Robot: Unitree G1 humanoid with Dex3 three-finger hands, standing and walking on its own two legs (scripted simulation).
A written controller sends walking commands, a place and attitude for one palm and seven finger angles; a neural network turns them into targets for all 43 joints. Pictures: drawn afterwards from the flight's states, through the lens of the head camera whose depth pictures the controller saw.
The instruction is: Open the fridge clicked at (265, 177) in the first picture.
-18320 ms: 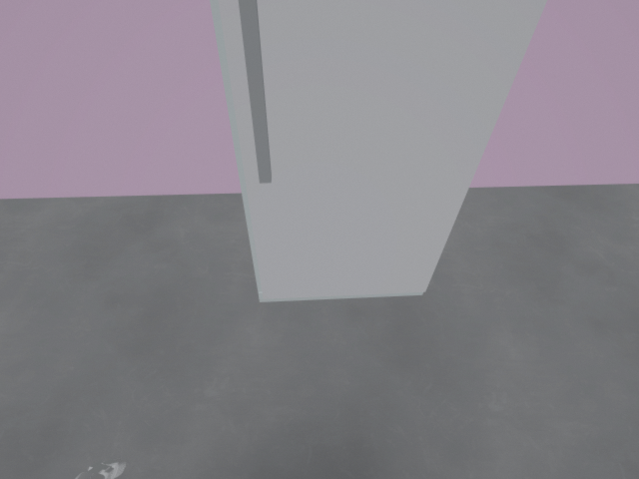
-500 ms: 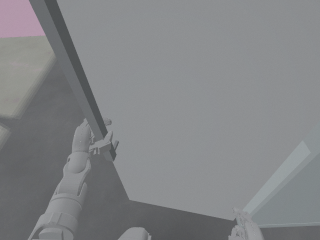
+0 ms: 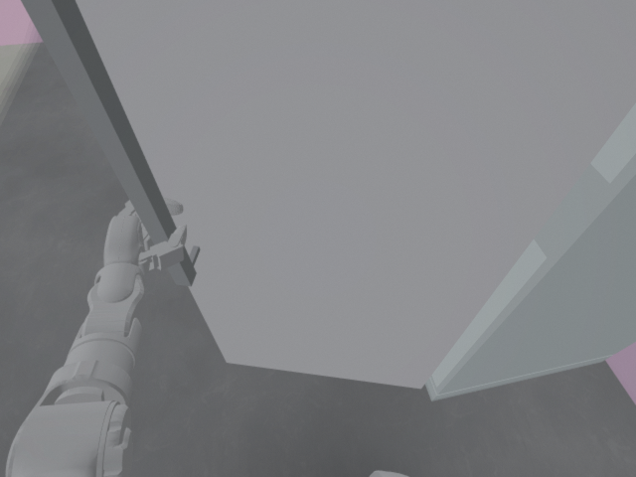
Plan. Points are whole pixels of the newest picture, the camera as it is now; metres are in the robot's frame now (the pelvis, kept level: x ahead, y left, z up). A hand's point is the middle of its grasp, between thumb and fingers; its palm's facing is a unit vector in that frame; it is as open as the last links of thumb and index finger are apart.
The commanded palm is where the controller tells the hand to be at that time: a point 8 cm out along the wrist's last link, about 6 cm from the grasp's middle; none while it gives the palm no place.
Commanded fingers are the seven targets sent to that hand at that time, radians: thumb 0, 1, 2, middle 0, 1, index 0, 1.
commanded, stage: stop walking and hold the door back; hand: left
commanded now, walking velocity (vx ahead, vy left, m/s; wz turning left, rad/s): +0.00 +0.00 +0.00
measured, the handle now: (142, 159) +0.45 +0.23 +0.15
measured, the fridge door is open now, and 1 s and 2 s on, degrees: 71 73 71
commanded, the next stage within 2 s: loosen the grip on the handle in 0.56 s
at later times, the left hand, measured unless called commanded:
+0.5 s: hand (171, 253) +0.39 +0.21 +0.04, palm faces +0.12 -0.97 -0.21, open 5.8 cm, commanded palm +0.36 +0.27 +0.03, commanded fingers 0.00 0.90 0.90 -0.45 -1.40 -0.45 -1.40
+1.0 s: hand (164, 264) +0.37 +0.22 +0.03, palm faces +0.15 -0.97 -0.21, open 11.0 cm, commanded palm +0.35 +0.26 +0.05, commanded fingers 0.00 -0.55 0.20 -0.34 -1.27 -0.34 -1.27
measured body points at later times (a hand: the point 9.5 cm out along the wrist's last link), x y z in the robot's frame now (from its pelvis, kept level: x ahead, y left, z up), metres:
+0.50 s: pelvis +0.01 +0.02 +0.00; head +0.04 +0.03 +0.45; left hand +0.38 +0.26 +0.05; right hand +0.12 -0.23 -0.10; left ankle +0.04 +0.14 -0.73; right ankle +0.01 -0.10 -0.73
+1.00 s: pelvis -0.03 +0.02 -0.02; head -0.01 +0.03 +0.43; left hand +0.36 +0.27 +0.05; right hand +0.03 -0.28 -0.11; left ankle +0.04 +0.14 -0.73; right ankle +0.01 -0.10 -0.73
